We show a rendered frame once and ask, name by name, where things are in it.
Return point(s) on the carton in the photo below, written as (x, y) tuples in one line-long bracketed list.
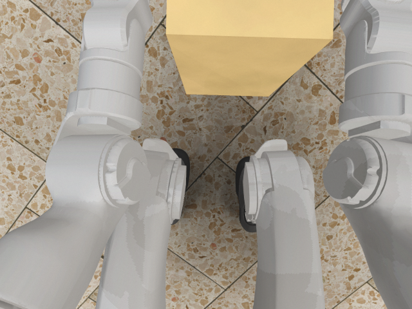
[(245, 47)]

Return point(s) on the robot right forearm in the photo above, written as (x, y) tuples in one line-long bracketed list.
[(378, 69)]

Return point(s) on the robot right shin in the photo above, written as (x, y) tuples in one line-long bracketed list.
[(305, 170)]

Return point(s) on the left robot upper arm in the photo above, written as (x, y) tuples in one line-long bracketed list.
[(49, 262)]

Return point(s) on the right robot upper arm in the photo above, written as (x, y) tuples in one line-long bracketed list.
[(371, 178)]

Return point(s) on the robot left forearm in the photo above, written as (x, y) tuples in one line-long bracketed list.
[(107, 99)]

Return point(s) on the robot left foot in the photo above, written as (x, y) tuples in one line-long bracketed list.
[(185, 161)]

